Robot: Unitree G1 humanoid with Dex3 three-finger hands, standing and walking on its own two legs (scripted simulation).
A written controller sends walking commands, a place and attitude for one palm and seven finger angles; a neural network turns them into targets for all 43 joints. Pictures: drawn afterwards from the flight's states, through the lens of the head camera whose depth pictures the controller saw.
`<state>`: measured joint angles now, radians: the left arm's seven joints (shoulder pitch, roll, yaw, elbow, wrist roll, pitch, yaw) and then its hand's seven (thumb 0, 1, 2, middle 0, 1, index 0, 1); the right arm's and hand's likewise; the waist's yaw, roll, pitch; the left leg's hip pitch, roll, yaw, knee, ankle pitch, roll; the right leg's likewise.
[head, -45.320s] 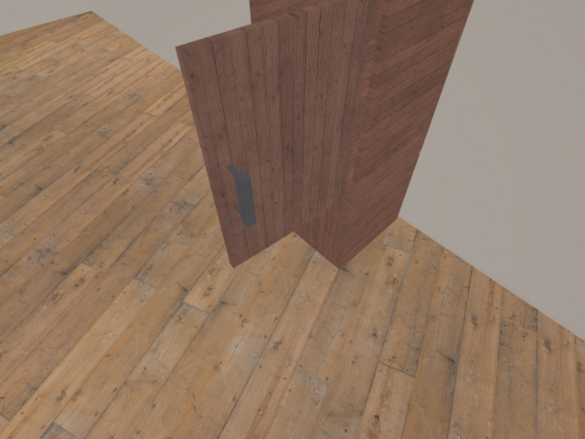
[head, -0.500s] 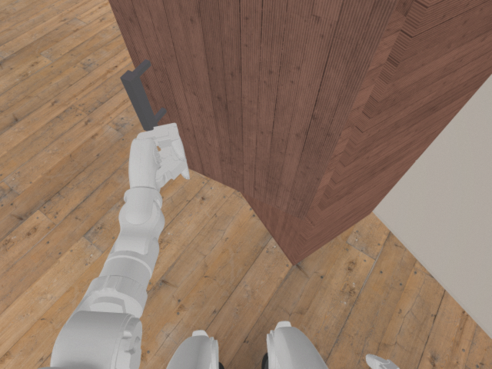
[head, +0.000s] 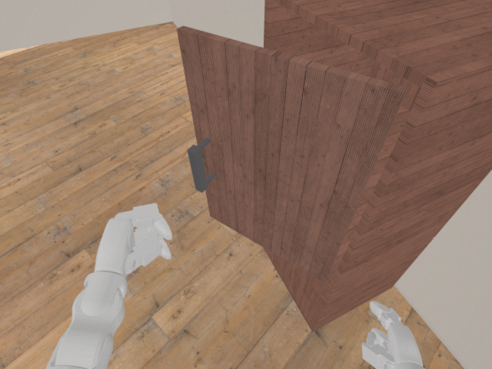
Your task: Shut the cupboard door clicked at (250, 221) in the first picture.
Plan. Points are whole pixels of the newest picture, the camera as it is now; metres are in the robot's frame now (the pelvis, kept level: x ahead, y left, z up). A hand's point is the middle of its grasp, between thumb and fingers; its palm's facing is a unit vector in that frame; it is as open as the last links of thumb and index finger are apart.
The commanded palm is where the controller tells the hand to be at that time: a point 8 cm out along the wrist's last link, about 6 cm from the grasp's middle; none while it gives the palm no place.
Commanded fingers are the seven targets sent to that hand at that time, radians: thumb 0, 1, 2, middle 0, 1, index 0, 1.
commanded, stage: draw the hand back to the body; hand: left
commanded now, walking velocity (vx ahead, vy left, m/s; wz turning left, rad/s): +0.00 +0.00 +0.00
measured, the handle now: (203, 165) +0.59 +0.15 -0.05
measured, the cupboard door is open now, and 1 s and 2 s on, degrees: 30 30 30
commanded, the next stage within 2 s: step back with the hand held close in 0.90 s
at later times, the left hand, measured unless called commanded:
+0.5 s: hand (10, 265) +0.20 +0.28 +0.17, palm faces +0.42 -0.81 -0.41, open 5.9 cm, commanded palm +0.14 +0.32 +0.19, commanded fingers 0.00 0.90 0.90 -0.20 -0.30 -0.20 -0.30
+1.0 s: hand out of the picture +0.19 +0.28 +0.18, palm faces +0.45 -0.80 -0.40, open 7.4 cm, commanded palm +0.14 +0.31 +0.19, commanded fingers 0.00 0.90 0.90 -0.20 -0.30 -0.20 -0.30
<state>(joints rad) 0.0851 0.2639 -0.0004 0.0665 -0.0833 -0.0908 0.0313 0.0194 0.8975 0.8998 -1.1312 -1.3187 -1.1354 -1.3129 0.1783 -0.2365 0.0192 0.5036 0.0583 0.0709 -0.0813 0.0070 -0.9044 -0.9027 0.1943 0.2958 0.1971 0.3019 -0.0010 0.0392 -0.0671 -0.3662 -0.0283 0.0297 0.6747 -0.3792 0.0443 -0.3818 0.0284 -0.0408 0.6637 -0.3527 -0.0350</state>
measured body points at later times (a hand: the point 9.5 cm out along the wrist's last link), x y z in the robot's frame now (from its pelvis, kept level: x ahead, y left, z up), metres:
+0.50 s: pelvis +0.01 +0.02 +0.02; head -0.01 +0.00 +0.47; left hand +0.17 +0.32 +0.19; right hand +0.20 -0.19 -0.07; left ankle -0.02 +0.09 -0.72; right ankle -0.01 -0.10 -0.72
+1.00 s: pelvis +0.00 +0.01 +0.02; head -0.03 -0.01 +0.47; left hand +0.16 +0.32 +0.20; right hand +0.19 -0.21 -0.06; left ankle -0.02 +0.09 -0.72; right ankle -0.01 -0.10 -0.72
